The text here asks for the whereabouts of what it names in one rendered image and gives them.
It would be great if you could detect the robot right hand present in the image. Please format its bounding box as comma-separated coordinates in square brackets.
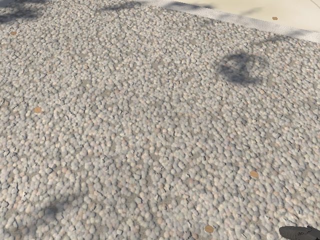
[279, 225, 320, 240]

